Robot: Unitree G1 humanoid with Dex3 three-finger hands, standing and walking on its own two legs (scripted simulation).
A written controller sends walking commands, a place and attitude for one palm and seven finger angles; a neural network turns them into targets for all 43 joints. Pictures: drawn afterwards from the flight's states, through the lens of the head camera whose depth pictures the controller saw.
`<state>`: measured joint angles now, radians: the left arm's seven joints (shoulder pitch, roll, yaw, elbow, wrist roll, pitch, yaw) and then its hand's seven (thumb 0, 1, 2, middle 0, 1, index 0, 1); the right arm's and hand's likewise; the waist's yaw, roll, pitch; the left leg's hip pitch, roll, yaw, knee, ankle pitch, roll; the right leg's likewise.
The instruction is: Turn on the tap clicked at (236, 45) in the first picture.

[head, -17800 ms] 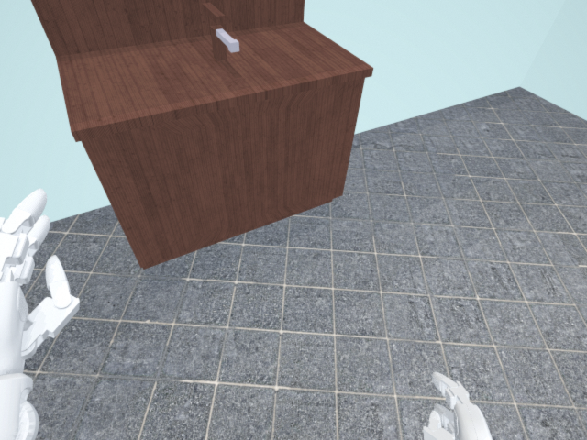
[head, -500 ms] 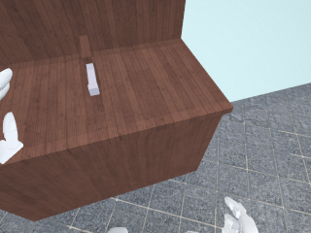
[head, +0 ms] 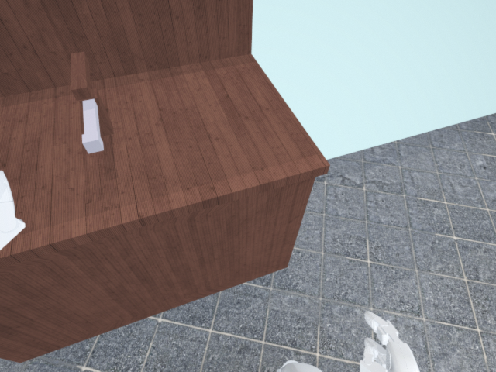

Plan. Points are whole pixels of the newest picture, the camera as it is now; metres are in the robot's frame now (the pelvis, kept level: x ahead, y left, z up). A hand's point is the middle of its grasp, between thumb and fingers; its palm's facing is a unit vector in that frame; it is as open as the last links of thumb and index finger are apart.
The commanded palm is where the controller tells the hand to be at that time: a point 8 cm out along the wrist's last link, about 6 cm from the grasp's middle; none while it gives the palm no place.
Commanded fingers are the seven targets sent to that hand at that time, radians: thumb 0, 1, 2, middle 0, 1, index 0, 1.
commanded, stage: shuffle to correct the standing spot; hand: left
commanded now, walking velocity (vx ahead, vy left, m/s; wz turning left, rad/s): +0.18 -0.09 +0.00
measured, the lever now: (93, 142) +0.49 +0.32 +0.07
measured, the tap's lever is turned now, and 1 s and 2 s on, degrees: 0 0 0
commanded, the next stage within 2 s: come to a stop and stand still in 0.94 s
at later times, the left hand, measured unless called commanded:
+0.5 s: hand (102, 177) +0.28 +0.18 +0.22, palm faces +0.41 -0.78 -0.47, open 7.5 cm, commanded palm +0.21 +0.21 +0.20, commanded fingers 0.00 0.90 0.90 -0.20 -0.30 -0.20 -0.30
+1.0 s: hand (170, 133) +0.37 +0.12 +0.21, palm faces +0.37 -0.79 -0.50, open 7.5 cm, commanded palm +0.30 +0.17 +0.20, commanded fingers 0.00 0.90 0.90 -0.20 -0.30 -0.20 -0.30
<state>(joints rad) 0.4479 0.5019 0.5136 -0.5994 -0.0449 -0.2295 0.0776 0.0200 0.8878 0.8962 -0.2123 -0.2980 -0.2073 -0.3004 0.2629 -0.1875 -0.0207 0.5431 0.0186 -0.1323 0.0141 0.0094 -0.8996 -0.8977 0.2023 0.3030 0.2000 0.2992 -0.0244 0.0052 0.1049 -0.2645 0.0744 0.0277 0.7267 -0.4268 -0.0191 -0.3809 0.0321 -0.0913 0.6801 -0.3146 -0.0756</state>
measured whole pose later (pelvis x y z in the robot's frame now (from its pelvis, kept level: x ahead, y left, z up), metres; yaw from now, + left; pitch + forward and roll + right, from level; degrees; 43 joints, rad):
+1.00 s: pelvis +0.14 -0.12 +0.01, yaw +0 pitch +0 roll +3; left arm 0.42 0.45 0.43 -0.52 -0.03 -0.22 0.11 0.02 0.89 0.90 -0.21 -0.30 -0.21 -0.30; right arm 0.17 -0.24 -0.04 0.57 0.03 -0.14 0.00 0.01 -0.90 -0.90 0.20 0.30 0.20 0.30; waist -0.03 -0.05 0.07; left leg -0.25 -0.02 0.12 0.54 -0.28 0.02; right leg -0.32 0.00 -0.06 0.75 -0.36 -0.02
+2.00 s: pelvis +0.15 -0.06 +0.02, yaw +0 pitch -1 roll -2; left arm 0.47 0.40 0.37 -0.51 -0.04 -0.16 0.12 0.02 0.89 0.90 -0.21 -0.30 -0.21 -0.30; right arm 0.20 -0.18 0.03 0.55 0.03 -0.12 -0.04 0.01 -0.90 -0.90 0.20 0.30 0.20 0.30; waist 0.01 0.00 0.03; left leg -0.28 0.00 0.01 0.47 -0.17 0.03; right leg -0.15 0.01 -0.06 0.40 -0.23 0.00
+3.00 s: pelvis +0.17 -0.04 +0.02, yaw -2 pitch +1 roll -2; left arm 0.22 0.46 0.40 -0.36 0.01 -0.26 0.06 0.02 0.89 0.90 -0.21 -0.30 -0.21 -0.30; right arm 0.16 -0.17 0.03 0.57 -0.01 -0.16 -0.02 0.01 -0.90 -0.90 0.20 0.30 0.20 0.30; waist 0.05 -0.04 0.05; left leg -0.31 -0.02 0.04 0.50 -0.22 0.06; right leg -0.19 -0.02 -0.03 0.41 -0.25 0.03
